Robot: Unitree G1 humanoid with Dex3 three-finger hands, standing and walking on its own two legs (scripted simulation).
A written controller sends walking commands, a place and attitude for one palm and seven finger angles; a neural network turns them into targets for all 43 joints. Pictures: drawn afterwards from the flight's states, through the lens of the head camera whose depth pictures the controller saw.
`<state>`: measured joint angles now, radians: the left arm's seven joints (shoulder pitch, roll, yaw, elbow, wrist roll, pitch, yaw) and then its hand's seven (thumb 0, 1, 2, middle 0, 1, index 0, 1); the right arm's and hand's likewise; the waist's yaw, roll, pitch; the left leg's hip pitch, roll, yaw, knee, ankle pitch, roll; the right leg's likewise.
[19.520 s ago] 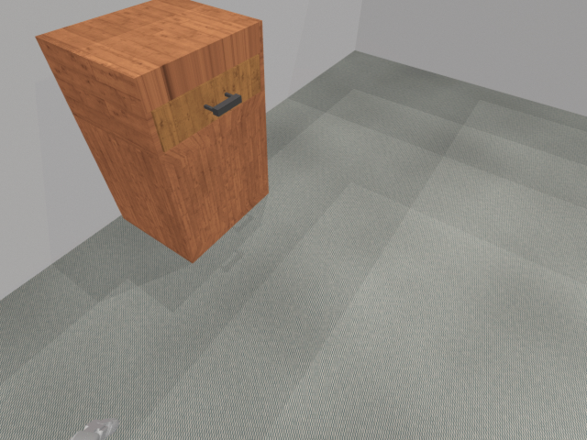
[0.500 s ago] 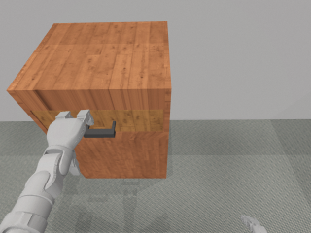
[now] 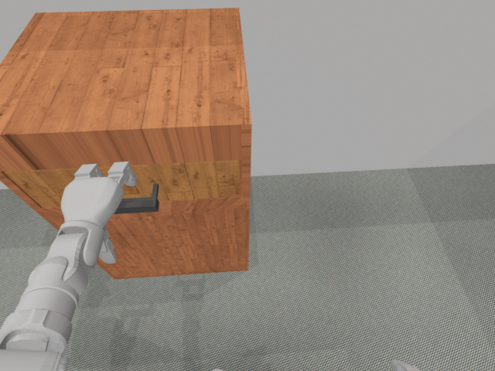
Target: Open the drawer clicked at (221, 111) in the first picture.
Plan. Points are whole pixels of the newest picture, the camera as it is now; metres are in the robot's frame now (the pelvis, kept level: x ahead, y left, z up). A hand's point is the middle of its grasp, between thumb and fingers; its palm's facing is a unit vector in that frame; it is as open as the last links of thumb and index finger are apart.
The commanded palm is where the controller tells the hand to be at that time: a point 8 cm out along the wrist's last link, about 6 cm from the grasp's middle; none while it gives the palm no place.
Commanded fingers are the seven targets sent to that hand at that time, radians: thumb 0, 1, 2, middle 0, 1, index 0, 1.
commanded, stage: move the hooked fingers above the handle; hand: left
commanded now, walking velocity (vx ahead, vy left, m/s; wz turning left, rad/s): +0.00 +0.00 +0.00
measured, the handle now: (132, 197) +0.47 +0.28 -0.10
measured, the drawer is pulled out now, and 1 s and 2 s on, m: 0.00 0.00 0.00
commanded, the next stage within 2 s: none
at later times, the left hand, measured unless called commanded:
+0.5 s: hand (128, 199) +0.43 +0.26 -0.04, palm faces +0.07 -0.06 -1.00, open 13.8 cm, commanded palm +0.40 +0.28 +0.01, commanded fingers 0.00 -0.50 0.30 -0.30 -1.20 -0.30 -1.20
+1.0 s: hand (123, 203) +0.42 +0.27 -0.05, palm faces +0.01 -0.04 -1.00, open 13.8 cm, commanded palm +0.40 +0.28 +0.01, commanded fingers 0.00 -0.50 0.30 -0.30 -1.20 -0.30 -1.20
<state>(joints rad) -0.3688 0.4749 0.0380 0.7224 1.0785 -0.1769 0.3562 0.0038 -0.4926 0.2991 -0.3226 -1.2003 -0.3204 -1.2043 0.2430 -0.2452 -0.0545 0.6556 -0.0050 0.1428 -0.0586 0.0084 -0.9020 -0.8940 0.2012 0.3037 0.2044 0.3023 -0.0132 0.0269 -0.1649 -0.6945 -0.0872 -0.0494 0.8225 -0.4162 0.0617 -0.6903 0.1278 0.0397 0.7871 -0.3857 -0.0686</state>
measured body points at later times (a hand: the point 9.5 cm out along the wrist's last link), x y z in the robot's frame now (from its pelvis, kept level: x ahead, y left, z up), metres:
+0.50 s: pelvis -0.02 +0.03 -0.03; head +0.09 +0.04 +0.40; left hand +0.42 +0.26 +0.01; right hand +0.02 -0.25 -0.16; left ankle -0.02 +0.08 -0.70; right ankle -0.02 -0.08 -0.70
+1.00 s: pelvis -0.02 +0.03 -0.03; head +0.09 +0.04 +0.40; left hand +0.42 +0.27 +0.00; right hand +0.03 -0.25 -0.15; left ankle -0.02 +0.08 -0.70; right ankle -0.02 -0.08 -0.70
